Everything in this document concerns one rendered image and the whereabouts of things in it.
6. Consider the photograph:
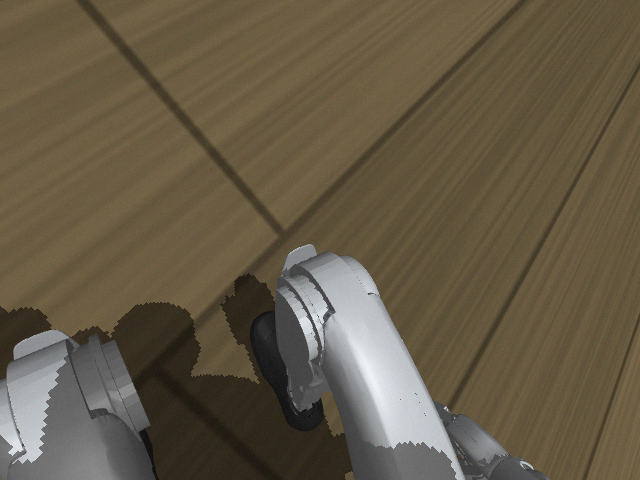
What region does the right robot arm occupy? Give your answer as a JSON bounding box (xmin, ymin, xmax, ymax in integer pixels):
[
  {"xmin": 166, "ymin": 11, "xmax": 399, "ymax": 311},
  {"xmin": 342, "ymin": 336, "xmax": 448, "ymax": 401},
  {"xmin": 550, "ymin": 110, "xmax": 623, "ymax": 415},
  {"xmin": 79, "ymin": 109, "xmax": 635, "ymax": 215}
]
[{"xmin": 489, "ymin": 457, "xmax": 551, "ymax": 480}]

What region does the right robot foot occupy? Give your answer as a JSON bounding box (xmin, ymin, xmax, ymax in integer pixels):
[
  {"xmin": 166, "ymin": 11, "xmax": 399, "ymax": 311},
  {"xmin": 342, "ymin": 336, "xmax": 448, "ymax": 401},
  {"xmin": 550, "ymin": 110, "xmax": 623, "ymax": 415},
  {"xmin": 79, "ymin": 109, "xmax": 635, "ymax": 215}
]
[{"xmin": 250, "ymin": 311, "xmax": 324, "ymax": 431}]

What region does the right robot hand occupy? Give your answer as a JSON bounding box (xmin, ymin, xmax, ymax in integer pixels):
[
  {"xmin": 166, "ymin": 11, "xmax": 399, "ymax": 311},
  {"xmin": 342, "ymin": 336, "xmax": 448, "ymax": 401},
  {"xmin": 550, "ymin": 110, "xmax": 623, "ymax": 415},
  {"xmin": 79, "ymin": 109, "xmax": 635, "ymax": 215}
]
[{"xmin": 433, "ymin": 400, "xmax": 511, "ymax": 480}]

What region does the left robot foot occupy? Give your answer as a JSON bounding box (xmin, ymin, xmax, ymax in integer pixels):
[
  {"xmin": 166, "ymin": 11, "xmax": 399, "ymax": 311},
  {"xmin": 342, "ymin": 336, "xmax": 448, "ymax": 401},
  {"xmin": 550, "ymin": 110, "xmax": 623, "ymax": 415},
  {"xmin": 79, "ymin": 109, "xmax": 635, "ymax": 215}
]
[{"xmin": 139, "ymin": 429, "xmax": 159, "ymax": 480}]

